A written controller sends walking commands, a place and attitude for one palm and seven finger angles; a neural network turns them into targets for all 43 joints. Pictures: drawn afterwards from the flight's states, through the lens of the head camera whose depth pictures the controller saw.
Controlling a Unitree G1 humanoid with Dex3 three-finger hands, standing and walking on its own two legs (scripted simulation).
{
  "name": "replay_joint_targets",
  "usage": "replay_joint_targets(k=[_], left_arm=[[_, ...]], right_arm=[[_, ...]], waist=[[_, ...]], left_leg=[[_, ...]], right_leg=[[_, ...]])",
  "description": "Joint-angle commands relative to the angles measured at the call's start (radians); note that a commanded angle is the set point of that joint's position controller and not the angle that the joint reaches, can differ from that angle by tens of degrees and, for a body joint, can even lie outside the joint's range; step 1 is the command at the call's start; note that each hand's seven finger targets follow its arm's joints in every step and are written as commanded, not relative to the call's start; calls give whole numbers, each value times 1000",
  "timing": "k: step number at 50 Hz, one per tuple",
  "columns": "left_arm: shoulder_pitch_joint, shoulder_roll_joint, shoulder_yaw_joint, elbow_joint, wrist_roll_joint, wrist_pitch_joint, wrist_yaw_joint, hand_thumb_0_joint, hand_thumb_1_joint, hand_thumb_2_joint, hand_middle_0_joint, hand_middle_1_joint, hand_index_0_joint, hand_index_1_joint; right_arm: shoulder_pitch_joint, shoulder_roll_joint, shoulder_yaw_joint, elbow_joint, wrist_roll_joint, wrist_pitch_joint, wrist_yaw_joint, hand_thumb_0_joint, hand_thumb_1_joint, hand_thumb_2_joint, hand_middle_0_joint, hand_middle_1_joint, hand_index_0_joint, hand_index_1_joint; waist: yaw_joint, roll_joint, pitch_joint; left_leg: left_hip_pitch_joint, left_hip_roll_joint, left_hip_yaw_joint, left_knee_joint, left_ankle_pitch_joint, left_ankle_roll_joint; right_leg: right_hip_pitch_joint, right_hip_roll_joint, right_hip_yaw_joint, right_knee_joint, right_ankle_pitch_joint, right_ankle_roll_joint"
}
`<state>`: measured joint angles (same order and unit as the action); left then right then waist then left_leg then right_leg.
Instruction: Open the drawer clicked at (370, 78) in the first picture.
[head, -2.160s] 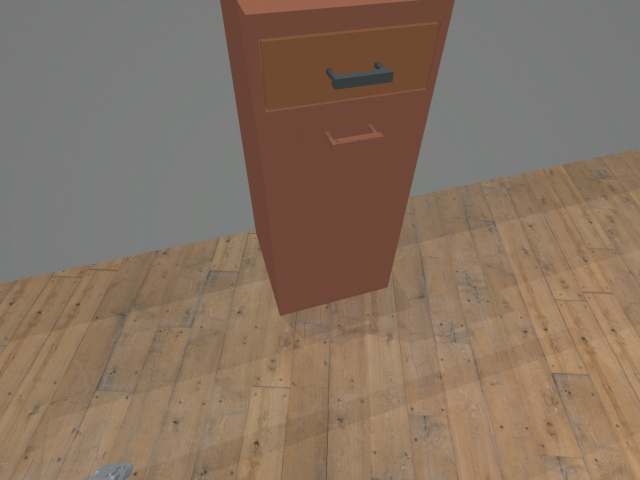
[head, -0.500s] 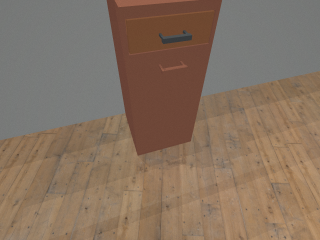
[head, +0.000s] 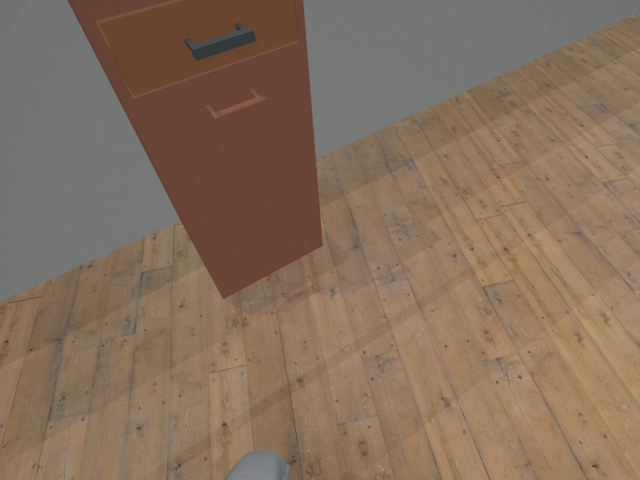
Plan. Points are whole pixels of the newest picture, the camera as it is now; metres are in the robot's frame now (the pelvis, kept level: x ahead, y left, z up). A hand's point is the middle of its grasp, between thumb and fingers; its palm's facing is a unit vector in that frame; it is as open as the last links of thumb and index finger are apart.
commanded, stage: walk to a spot facing it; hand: left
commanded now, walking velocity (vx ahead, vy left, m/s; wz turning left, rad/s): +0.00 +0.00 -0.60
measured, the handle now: (219, 39) +0.86 +0.28 +0.12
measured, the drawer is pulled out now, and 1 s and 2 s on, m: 0.00 0.00 0.00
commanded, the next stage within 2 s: none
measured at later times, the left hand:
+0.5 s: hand out of the picture +0.09 +0.27 -0.17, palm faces -0.18 -0.96 -0.23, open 7.4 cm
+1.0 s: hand (258, 451) +0.18 +0.12 -0.16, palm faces -0.62 -0.76 -0.20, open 7.4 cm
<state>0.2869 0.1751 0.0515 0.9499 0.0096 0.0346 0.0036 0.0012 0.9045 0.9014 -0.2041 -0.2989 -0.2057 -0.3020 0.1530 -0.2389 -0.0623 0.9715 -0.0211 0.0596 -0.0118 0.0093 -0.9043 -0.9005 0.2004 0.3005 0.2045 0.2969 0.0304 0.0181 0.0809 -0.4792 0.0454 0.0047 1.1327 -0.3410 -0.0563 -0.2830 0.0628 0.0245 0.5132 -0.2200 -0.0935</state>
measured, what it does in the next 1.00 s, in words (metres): steps on the spot, turning right: left foot, then right foot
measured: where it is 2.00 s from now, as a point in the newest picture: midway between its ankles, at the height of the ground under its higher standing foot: (424, 478)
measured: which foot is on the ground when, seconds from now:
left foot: up 0.00-0.42, down 0.44-1.00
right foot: down 0.00-0.44, up 0.46-0.98, down 1.00-1.00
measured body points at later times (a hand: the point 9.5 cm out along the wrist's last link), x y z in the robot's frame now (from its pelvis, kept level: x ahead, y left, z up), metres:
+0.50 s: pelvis -0.03 +0.07 +0.00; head -0.01 +0.10 +0.45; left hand +0.10 +0.32 -0.15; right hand +0.01 -0.20 -0.12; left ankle -0.01 +0.17 -0.74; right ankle +0.01 -0.05 -0.71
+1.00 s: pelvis -0.03 +0.04 -0.01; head -0.02 +0.01 +0.44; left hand +0.21 +0.16 -0.14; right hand -0.23 -0.14 -0.16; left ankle +0.00 +0.17 -0.74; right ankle -0.11 -0.04 -0.74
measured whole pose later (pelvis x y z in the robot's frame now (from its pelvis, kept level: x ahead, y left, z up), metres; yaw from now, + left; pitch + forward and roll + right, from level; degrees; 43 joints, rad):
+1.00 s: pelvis -0.03 +0.04 -0.01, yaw -37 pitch +1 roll +0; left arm 0.15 0.20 0.08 0.92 0.03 0.04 -0.06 0.00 0.91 0.90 -0.20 -0.30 -0.20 -0.30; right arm 0.40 -0.25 -0.06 1.01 -0.03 0.00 -0.01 0.01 -0.90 -0.90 0.20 0.30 0.21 0.30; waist -0.06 0.04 0.02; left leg -0.19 0.18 0.31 0.60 -0.39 -0.04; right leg -0.26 -0.04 -0.12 0.56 -0.34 0.00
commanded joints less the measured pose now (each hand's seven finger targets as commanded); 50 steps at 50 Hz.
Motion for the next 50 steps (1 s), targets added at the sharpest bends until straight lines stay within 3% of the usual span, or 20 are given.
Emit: replay_joint_targets(k=[1, 5, 14, 17, 19, 20, 21, 22, 23, 24, 25, 27, 28, 34, 39, 42, 46, 48, 49, 50], left_arm=[[39, 214, 58, -67, 2, -29, 10, 0, 900, 900, -200, -300, -200, -300], [46, 211, 63, -65, 5, -24, 8, 0, 900, 900, -200, -300, -200, -300], [20, 241, 70, -82, 17, -10, 6, 0, 900, 900, -200, -300, -200, -300], [-25, 256, 72, -99, 21, -2, 6, 0, 900, 900, -200, -300, -200, -300], [-69, 261, 73, -111, 15, 3, 3, 0, 900, 900, -200, -300, -200, -300], [-88, 249, 70, -121, 11, 6, 0, 0, 900, 900, -200, -300, -200, -300], [-88, 197, 63, -138, 6, 9, -6, 0, 900, 900, -200, -300, -200, -300], [-51, 157, 59, -141, 2, 7, -15, 0, 900, 900, -200, -300, -200, -300], [-73, 203, 75, -139, 18, 9, -16, 0, 900, 900, -200, -300, -200, -300], [-31, 226, 88, -112, 28, 16, -23, 0, 900, 900, -200, -300, -200, -300], [-7, 217, 94, -88, 32, 22, -31, 0, 900, 900, -200, -300, -200, -300], [21, 180, 80, -68, 28, 26, -43, 0, 900, 900, -200, -300, -200, -300], [9, 167, 74, -72, 26, 27, -43, 0, 900, 900, -200, -300, -200, -300], [-122, 143, 57, -101, 15, 31, -43, 0, 900, 900, -200, -300, -200, -300], [-199, 123, 48, -122, 18, 26, -63, 0, 900, 900, -200, -300, -200, -300], [-224, 116, 44, -127, 20, 14, -70, 0, 900, 900, -200, -300, -200, -300], [-196, 87, 43, -122, 19, -7, -68, 0, 900, 900, -200, -300, -200, -300], [-54, 117, 51, -70, 21, -23, -56, 0, 900, 900, -200, -300, -200, -300], [69, 214, 69, -30, 27, -39, -42, 0, 900, 900, -200, -300, -200, -300], [179, 330, 88, 1, 15, -46, -23, 0, 900, 900, -200, -300, -200, -300]], right_arm=[[-23, -88, -22, -79, 1, -25, -19, 0, -900, -900, 200, 300, 200, 300], [-34, -89, -21, -94, -1, -24, -24, 0, -900, -900, 200, 300, 200, 300], [-56, -91, -15, -136, 9, -35, -25, 0, -900, -900, 200, 300, 200, 300], [-5, -84, -16, -138, 19, -43, -26, 0, -900, -900, 200, 300, 200, 300], [97, -89, -17, -113, 23, -53, -31, 0, -900, -900, 200, 300, 200, 300], [148, -108, -22, -102, 23, -60, -36, 0, -900, -900, 200, 300, 200, 300], [174, -169, -31, -102, 15, -69, -43, 0, -900, -900, 200, 300, 200, 300], [106, -243, -43, -136, 7, -65, -41, 0, -900, -900, 200, 300, 200, 300], [38, -246, -36, -166, 7, -60, -41, 0, -900, -900, 200, 300, 200, 300], [-32, -177, -15, -180, 2, -63, -40, 0, -900, -900, 200, 300, 200, 300], [-79, -140, -7, -188, 0, -68, -42, 0, -900, -900, 200, 300, 200, 300], [-81, -117, 5, -184, 4, -76, -39, 0, -900, -900, 200, 300, 200, 300], [-37, -118, 2, -174, 0, -77, -39, 0, -900, -900, 200, 300, 200, 300], [151, -134, -12, -108, 2, -82, -39, 0, -900, -900, 200, 300, 200, 300], [212, -162, -29, -73, -7, -90, -29, 0, -900, -900, 200, 300, 200, 300], [220, -171, -36, -55, -11, -93, -22, 0, -900, -900, 200, 300, 200, 300], [214, -178, -39, -34, -16, -97, -13, 0, -900, -900, 200, 300, 200, 300], [190, -159, -33, -34, -13, -93, -5, 0, -900, -900, 200, 300, 200, 300], [191, -112, -19, -54, 3, -92, 6, 0, -900, -900, 200, 300, 200, 300], [83, -52, 8, -124, -2, -94, 17, 0, -900, -900, 200, 300, 200, 300]], waist=[[4, -97, -127], [9, -119, -127], [22, -147, -127], [2, -160, -127], [-41, -176, -163], [-68, -150, -165], [-85, 17, -157], [-45, 277, -125], [-36, 184, -62], [10, 115, -47], [37, 116, -32], [47, 85, -34], [29, 96, -32], [-52, 103, -5], [-90, 142, -10], [-99, 150, -15], [-76, 141, -61], [3, 35, -119], [58, -188, -187], [117, -412, -154]], left_leg=[[-110, 17, -55, 4, 34, -16], [-110, 10, -64, -41, 22, -21], [38, -30, -59, -298, -67, 6], [164, -59, -55, -469, -84, 30], [321, -81, -32, -649, 23, 48], [453, -53, -46, -745, 64, 65], [546, 110, -219, -880, -49, 110], [509, 353, -462, -966, -94, 162], [311, 441, -464, -972, -62, 211], [217, 358, -364, -965, -6, 207], [172, 285, -247, -935, 61, 186], [177, 201, -95, -905, 162, 156], [236, 188, -69, -881, 207, 156], [394, 268, -83, -866, 293, 210], [396, 321, -65, -942, -80, 208], [363, 335, -28, -943, -172, 191], [372, 342, 58, -853, -76, 160], [239, 290, 151, -624, -56, 95], [12, 213, 270, -349, -77, 39], [-294, 71, 223, -73, -299, -10]], right_leg=[[183, -238, 360, -214, 199, -4], [192, -228, 393, -223, 166, -7], [103, -216, 512, -230, 106, -79], [25, -198, 543, -229, 99, -63], [-32, -150, 508, -208, 75, -10], [-133, -99, 461, -165, -19, 36], [-289, 4, 352, -24, -165, 80], [-407, 91, 168, 278, -304, 122], [-373, 6, 114, 473, -303, 147], [-306, -13, 106, 599, -211, 161], [-274, -19, 90, 690, -158, 168], [-279, -36, 45, 778, -91, 171], [-310, -38, 34, 773, -91, 176], [-361, -111, 2, 581, -129, 194], [-317, -147, -56, 407, -173, 169], [-237, -142, -94, 292, -205, 146], [-99, -106, -145, 107, -227, 117], [186, -72, -173, -81, -96, 87], [454, -244, 39, -189, -218, 21], [538, -446, 446, -273, -154, -80]])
